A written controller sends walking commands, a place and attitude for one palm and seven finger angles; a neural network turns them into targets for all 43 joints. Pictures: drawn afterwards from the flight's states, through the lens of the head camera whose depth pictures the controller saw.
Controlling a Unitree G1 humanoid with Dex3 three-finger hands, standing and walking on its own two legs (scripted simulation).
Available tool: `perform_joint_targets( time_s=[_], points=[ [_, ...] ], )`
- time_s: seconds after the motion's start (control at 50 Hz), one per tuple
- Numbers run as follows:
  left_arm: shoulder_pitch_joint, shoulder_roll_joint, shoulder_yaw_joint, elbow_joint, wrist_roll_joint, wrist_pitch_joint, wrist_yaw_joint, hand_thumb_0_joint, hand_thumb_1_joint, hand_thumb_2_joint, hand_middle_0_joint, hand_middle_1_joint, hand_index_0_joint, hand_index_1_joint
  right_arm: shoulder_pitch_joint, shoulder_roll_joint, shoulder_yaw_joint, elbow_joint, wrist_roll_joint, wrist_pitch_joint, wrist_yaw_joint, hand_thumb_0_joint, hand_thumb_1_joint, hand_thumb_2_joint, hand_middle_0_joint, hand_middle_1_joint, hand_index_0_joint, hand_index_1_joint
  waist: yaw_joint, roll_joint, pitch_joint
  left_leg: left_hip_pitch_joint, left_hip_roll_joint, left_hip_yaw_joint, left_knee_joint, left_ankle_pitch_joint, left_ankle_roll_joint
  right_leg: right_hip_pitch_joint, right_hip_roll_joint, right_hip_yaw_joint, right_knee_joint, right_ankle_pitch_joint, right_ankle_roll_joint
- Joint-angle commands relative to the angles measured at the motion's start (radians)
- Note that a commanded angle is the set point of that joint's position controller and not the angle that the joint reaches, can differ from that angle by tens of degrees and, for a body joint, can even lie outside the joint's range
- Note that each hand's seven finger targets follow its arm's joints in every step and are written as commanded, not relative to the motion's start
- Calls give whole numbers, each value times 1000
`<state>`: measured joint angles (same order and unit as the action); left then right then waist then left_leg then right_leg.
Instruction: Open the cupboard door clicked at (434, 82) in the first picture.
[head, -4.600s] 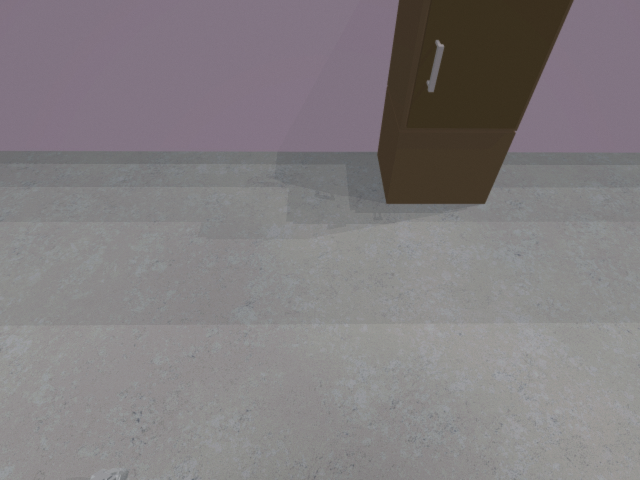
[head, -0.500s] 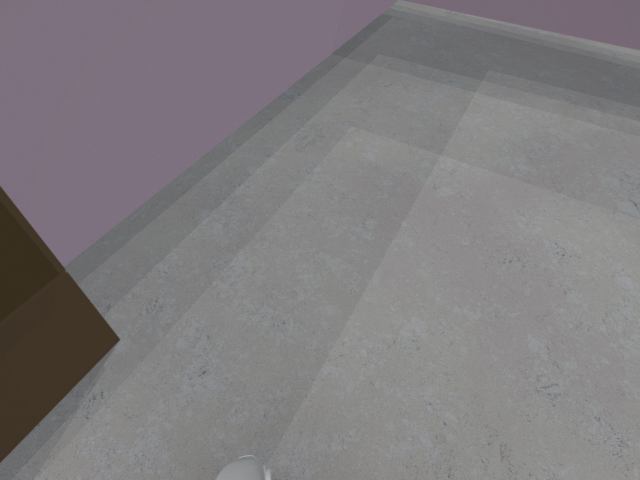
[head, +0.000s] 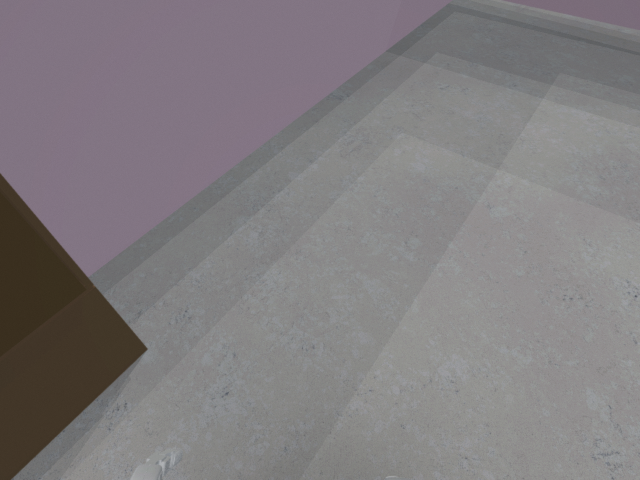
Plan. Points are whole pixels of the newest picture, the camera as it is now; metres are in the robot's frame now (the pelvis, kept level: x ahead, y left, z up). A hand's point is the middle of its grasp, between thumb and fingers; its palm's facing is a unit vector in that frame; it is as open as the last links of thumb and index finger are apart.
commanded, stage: turn to face it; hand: left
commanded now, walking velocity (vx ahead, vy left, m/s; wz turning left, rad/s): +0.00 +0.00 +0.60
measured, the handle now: out of the picture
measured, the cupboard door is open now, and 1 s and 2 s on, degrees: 0 0 0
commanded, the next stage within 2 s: take the last steps up to it in 1.32 s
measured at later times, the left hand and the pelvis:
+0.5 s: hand out of the picture -0.04 +0.19 -0.17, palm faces +0.37 -0.89 -0.27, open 7.4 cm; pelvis +0.01 -0.02 +0.00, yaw +20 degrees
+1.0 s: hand out of the picture +0.03 +0.23 -0.14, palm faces +0.56 -0.78 -0.28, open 7.4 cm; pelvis +0.03 -0.02 -0.01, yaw +37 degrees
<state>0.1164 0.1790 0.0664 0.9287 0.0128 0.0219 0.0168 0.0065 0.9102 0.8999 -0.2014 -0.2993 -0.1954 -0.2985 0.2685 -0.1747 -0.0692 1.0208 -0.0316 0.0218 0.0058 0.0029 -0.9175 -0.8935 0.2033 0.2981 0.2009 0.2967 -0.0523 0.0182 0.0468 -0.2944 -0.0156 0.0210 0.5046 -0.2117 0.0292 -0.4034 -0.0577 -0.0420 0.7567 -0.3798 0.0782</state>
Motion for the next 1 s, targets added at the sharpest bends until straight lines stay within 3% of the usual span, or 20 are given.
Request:
perform_joint_targets(
  time_s=[0.0, 0.02, 0.04, 0.08, 0.14, 0.26, 0.42, 0.46, 0.48, 0.5, 0.52, 0.54, 0.56, 0.62, 0.66, 0.78, 0.92, 0.94, 0.96, 0.98],
  points=[
    [162, 106, 27, -47, -3, -28, 16, 0, 900, 900, -200, -300, -200, -300, -54, -181, -52, -118, 15, -9, -9, 0, -900, -900, 200, 300, 200, 300, 90, 32, -106, -86, 165, -237, 2, 188, 53, 298, -13, 14, -370, 205, -13],
    [178, 203, 43, -54, 14, -40, 25, 0, 900, 900, -200, -300, -200, -300, -18, -108, -43, -134, 26, -9, -2, 0, -900, -900, 200, 300, 200, 300, 87, -231, -125, -273, 33, -89, 220, -114, -33, 445, -267, 249, -485, 262, -82],
    [169, 263, 45, -77, 13, -32, 23, 0, 900, 900, -200, -300, -200, -300, -13, -97, -43, -159, 15, -6, -4, 0, -900, -900, 200, 300, 200, 300, 84, -332, -110, -326, -22, -18, 442, -394, -68, 357, -457, 356, -493, 364, -187],
    [62, 203, 39, -111, 7, -27, 27, 0, 900, 900, -200, -300, -200, -300, -31, -129, -55, -140, 9, 25, 3, 0, -900, -900, 200, 300, 200, 300, 45, -234, -18, -289, 46, -62, 680, -299, -68, 141, -394, 283, -535, 141, -192],
    [28, 138, 13, -116, 8, -38, 21, 0, 900, 900, -200, -300, -200, -300, -14, -112, -41, -115, 4, 32, 16, 0, -900, -900, 200, 300, 200, 300, 22, -171, 5, -296, 72, -22, 737, -151, -93, 168, -276, 49, -466, 317, -162],
    [159, 184, 18, -74, 13, -36, 18, 0, 900, 900, -200, -300, -200, -300, -129, -122, -30, -151, 10, 39, 21, 0, -900, -900, 200, 300, 200, 300, 78, -185, -55, -292, 72, 23, 580, -189, -119, 344, -302, -23, -413, 530, -187],
    [165, 249, 39, -60, 21, -17, 12, 0, 900, 900, -200, -300, -200, -300, -198, -132, -8, -195, 21, 21, 25, 0, -900, -900, 200, 300, 200, 300, 96, -248, -95, -126, 73, 101, 253, -233, -81, 339, -354, -89, -343, 531, -192],
    [163, 258, 44, -55, 15, -12, 7, 0, 900, 900, -200, -300, -200, -300, -155, -147, -10, -192, 18, 12, 23, 0, -900, -900, 200, 300, 200, 300, 71, -209, -123, -17, 61, 129, 89, -129, -68, 315, -342, -142, -257, 516, -152],
    [159, 249, 45, -51, 8, -8, 4, 0, 900, 900, -200, -300, -200, -300, -112, -175, -18, -184, 16, 5, 24, 0, -900, -900, 200, 300, 200, 300, 44, -139, -143, 111, 69, 109, -49, -16, -57, 243, -316, -173, -150, 469, -109],
    [166, 214, 43, -77, 1, -4, -3, 0, 900, 900, -200, -300, -200, -300, -42, -280, -43, -177, 9, -6, 19, 0, -900, -900, 200, 300, 200, 300, 2, 87, -193, 311, 233, -120, -127, 209, 23, 27, -227, -211, 59, 233, -35],
    [107, 151, 20, -132, 0, -3, -9, 0, 900, 900, -200, -300, -200, -300, 14, -384, -66, -168, 13, -5, 11, 0, -900, -900, 200, 300, 200, 300, -35, 322, -169, 369, 470, -393, -152, 606, 168, -218, -108, -173, 267, -313, 31],
    [33, 177, 17, -146, 11, 13, 1, 0, 900, 900, -200, -300, -200, -300, 64, -368, -62, -133, 16, -4, 2, 0, -900, -900, 200, 300, 200, 300, -59, 209, -170, 311, 471, -374, -137, 565, 206, -217, -100, -47, 366, -297, 18],
    [17, 156, 25, -137, 4, 11, 3, 0, 900, 900, -200, -300, -200, -300, 16, -351, -59, -142, 13, -5, -10, 0, -900, -900, 200, 300, 200, 300, -37, 224, -136, 271, 415, -351, -130, 513, 193, -244, -93, -12, 409, -232, 19],
    [83, 172, 30, -88, 4, 9, -10, 0, 900, 900, -200, -300, -200, -300, -139, -272, -34, -186, 12, -14, -13, 0, -900, -900, 200, 300, 200, 300, 42, 128, -75, 180, 267, -193, -129, 492, 122, -183, -78, 4, 412, -46, 31],
    [95, 171, 27, -86, 2, 10, -8, 0, 900, 900, -200, -300, -200, -300, -127, -267, -34, -184, 15, -18, -13, 0, -900, -900, 200, 300, 200, 300, 43, 122, -95, 204, 243, -172, -122, 546, 120, -155, -61, 9, 361, -26, 39],
    [0, 163, 21, -130, -4, 6, 1, 0, 900, 900, -200, -300, -200, -300, -56, -264, -44, -161, 11, -11, -12, 0, -900, -900, 200, 300, 200, 300, 7, 120, -98, 243, 248, -283, -109, 573, 151, -128, -26, 32, 208, -64, 43],
    [80, 156, 17, -134, -13, -14, 10, 0, 900, 900, -200, -300, -200, -300, -108, -257, -55, -178, 12, 0, -10, 0, -900, -900, 200, 300, 200, 300, 63, 137, -121, 74, 184, -360, -10, 504, 100, 186, 33, 11, -222, 102, 9],
    [128, 182, 22, -124, -9, -25, 13, 0, 900, 900, -200, -300, -200, -300, -108, -236, -53, -183, 20, -1, -7, 0, -900, -900, 200, 300, 200, 300, 88, 66, -136, -1, 139, -330, 60, 361, 52, 308, -11, 39, -375, 223, 2],
    [154, 269, 38, -121, 8, -36, 23, 0, 900, 900, -200, -300, -200, -300, -72, -167, -43, -194, 28, -4, 0, 0, -900, -900, 200, 300, 200, 300, 89, -193, -169, -196, 15, -184, 248, 18, -30, 482, -249, 248, -441, 374, -72],
    [154, 321, 42, -131, 11, -34, 23, 0, 900, 900, -200, -300, -200, -300, -59, -153, -43, -214, 24, 0, -1, 0, -900, -900, 200, 300, 200, 300, 83, -294, -161, -284, -62, -76, 464, -406, -77, 441, -464, 382, -430, 595, -196]
  ],
)
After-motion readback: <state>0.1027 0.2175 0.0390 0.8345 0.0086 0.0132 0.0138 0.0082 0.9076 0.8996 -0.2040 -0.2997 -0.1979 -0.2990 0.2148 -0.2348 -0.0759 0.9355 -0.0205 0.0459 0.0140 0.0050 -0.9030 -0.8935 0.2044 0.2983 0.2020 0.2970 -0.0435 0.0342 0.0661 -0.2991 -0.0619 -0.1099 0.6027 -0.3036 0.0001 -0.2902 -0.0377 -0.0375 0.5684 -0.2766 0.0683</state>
